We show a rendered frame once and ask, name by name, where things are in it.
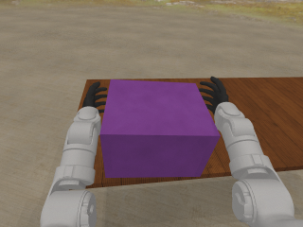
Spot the left robot forearm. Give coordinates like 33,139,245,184
40,106,101,227

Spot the left robot hand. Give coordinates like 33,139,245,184
82,81,107,114

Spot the robot right upper arm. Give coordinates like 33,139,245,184
232,179,303,227

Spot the robot left upper arm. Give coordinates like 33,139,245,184
41,190,97,227

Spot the table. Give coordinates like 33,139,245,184
69,77,303,190

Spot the right robot forearm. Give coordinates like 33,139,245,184
214,102,294,209

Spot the carton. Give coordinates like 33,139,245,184
99,79,221,178

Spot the right robot hand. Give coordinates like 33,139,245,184
198,77,229,115

